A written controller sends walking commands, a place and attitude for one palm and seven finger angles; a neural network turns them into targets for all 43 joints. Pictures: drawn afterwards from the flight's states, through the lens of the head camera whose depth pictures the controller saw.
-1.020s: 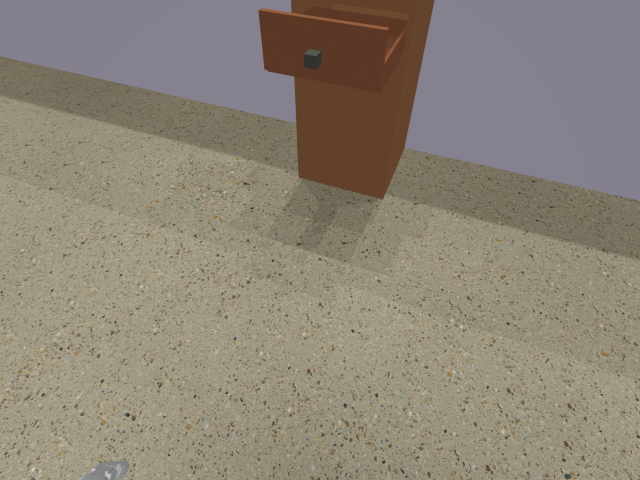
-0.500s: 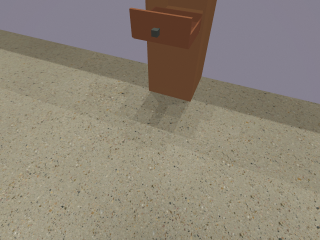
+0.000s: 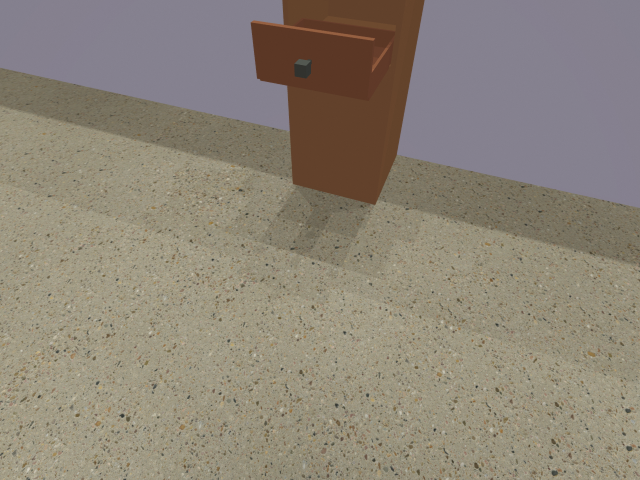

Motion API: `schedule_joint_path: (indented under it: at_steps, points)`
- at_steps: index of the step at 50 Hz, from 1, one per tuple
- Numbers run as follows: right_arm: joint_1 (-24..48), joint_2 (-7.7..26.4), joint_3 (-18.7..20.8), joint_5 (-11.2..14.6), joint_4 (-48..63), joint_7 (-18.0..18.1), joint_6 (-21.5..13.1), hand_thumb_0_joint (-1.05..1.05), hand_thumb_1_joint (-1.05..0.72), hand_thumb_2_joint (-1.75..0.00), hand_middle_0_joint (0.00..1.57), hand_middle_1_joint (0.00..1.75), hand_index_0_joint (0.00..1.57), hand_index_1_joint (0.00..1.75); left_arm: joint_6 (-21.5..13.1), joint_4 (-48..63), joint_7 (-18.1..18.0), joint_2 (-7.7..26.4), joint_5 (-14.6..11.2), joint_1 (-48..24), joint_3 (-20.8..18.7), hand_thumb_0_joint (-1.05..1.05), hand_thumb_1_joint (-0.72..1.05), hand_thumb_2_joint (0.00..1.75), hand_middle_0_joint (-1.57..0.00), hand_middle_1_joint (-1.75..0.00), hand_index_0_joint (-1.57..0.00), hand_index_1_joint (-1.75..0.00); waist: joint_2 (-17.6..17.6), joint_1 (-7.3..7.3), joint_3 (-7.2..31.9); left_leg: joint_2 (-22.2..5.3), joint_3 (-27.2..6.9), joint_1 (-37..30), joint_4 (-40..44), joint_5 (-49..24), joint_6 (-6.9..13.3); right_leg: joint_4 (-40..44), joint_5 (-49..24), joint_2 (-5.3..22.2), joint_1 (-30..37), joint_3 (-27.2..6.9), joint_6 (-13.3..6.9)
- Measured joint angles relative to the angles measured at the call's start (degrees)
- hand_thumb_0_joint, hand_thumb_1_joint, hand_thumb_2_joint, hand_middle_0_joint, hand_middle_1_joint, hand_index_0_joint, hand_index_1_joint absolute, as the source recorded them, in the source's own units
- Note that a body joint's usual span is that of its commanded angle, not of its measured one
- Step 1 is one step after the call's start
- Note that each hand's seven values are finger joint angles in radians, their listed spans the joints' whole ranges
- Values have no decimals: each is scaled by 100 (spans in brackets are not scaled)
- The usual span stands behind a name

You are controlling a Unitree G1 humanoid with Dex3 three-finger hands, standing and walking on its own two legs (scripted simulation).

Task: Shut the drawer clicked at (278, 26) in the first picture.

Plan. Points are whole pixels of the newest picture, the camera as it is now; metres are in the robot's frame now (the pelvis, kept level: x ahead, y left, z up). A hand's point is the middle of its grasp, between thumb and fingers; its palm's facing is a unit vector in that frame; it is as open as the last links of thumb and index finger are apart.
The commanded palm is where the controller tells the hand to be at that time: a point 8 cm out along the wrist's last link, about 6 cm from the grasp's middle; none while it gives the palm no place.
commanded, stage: look at it before walking up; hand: left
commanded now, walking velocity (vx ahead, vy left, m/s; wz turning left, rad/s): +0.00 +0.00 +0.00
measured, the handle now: (305, 66) +1.23 +0.11 -0.02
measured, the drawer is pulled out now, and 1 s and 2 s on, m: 0.28 0.28 0.28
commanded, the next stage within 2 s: walk to a spot facing it in 0.42 s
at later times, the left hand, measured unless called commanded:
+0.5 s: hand out of the picture +0.07 +0.25 -0.16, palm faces -0.02 -0.94 -0.33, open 7.4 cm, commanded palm none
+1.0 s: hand out of the picture +0.08 +0.22 -0.18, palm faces +0.09 -0.99 -0.14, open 7.4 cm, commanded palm none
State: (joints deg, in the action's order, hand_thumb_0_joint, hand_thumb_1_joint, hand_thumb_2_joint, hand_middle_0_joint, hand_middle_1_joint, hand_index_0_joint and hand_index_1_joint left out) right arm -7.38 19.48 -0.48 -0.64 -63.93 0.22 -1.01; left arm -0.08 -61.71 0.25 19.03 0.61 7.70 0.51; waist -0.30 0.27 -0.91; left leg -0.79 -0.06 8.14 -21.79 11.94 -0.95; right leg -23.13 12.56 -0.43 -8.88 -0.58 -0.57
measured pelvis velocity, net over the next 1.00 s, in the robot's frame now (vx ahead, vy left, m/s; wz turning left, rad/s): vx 0.09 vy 0.04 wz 0.09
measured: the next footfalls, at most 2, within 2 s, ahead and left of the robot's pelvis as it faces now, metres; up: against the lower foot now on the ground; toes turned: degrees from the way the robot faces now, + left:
right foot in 1.22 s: +0.35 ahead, -0.09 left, +0.00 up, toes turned +0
left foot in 1.68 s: +0.49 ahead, +0.19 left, +0.00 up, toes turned +24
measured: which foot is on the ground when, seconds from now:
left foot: down 0.00-1.00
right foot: down 0.00-0.80, up 0.82-1.00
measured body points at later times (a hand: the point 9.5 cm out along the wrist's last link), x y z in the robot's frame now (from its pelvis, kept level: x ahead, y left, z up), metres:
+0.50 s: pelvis +0.00 +0.00 +0.00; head +0.00 +0.00 +0.45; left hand +0.07 +0.30 -0.13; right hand +0.08 -0.29 -0.13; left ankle +0.00 +0.13 -0.74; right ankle +0.00 -0.11 -0.74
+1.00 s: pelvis +0.09 +0.04 +0.00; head +0.11 +0.06 +0.45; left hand +0.08 +0.27 -0.17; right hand +0.01 -0.17 -0.15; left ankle +0.02 +0.12 -0.74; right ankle +0.12 -0.09 -0.68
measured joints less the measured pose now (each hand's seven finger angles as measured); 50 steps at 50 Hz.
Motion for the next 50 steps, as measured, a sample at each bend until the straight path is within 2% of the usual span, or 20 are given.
schedule_joint_path:
  at_steps: [29, 31, 34, 36, 38, 40, 42, 45, 47, 50]
  points:
    - [10, -36, -9, 3, -36, 22, 12, 1, -90, -90, 21, 30, 20, 30, 12, -75, -35, -4, 0, 144, -8, 1, 90, 90, -21, -30, -20, -30, 44, -32, -14, 8, -10, -24, 40, -13, 17, 120, -49, 10, 67, 10, 31]
    - [-81, -96, -6, -23, -23, 20, 48, 1, -90, -90, 21, 30, 20, 30, 46, -59, -49, -70, 20, 223, -12, 1, 90, 90, -21, -30, -20, -30, 31, -27, 54, 7, -34, 54, -147, 114, 32, 11, 42, 11, 37, 39, 38]
    - [-361, -242, 2, -61, 7, -7, 109, 1, -90, -90, 20, 30, 20, 30, 68, 15, -16, -215, 49, 450, -42, 1, 90, 90, -21, -30, -20, -30, 24, -33, 182, -10, -60, 297, -738, 768, 108, -165, 251, 17, 9, 134, 21]
    - [-596, -364, 23, -69, 23, -28, 124, 1, -90, -90, 20, 30, 20, 30, 34, 62, -4, -329, 55, 648, -75, 1, 90, 90, -21, -30, -20, -30, 41, -24, 226, -48, 57, 494, -1188, 1078, 151, -224, 375, 51, 59, 244, 15]
    - [-827, -492, 46, -61, 36, -56, 98, 1, -90, -90, 20, 30, 20, 30, -1, 67, 2, -433, 61, 860, -104, 1, 90, 90, -21, -30, -20, -30, 88, -12, 230, -71, 216, 557, -1241, 1143, 187, -324, 528, 124, 126, 344, 47]
    - [-1032, -629, 68, -62, 48, -65, 12, 1, -90, -90, 20, 30, 20, 30, 18, 27, 15, -511, 51, 1074, -135, 1, 90, 90, -21, -30, -20, -30, 189, -17, 203, 2, 312, 461, -1089, 661, 245, -697, 836, 250, 79, 361, 49]
    - [-1225, -782, 101, -83, 71, -36, -99, 1, -90, -90, 20, 30, 20, 30, 107, -84, 14, -596, 67, 1231, -156, 1, 90, 90, -21, -30, -20, -30, 257, 4, 196, 76, 396, 393, -1146, 736, 322, -1804, 1355, 295, -330, 310, -9]
    - [-1549, -1056, 90, -55, 53, 36, -220, 1, -90, -90, 20, 30, 20, 30, 138, -175, 51, -679, 102, 1245, -195, 1, 90, 90, -21, -30, -20, -30, 336, 89, 121, 177, 417, 89, -715, 763, 376, -3285, 1182, 347, -1132, 305, -38]
    - [-1756, -1225, 67, -36, -41, 72, -284, 1, -90, -90, 20, 30, 20, 30, 99, -134, 83, -725, 105, 1147, -216, 1, 91, 90, -20, -30, -20, -30, 349, 113, 42, 227, 368, -147, -321, 616, 371, -3617, 858, 438, -1566, 351, 18]
    - [-2015, -1412, 55, -16, -217, 107, -332, 1, -90, -90, 20, 30, 20, 30, 54, 17, 101, -818, 91, 928, -234, 1, 91, 90, -20, -30, -20, -30, 288, 132, -55, 246, 262, -458, 136, 505, 380, -3499, 508, 577, -2047, 408, 103]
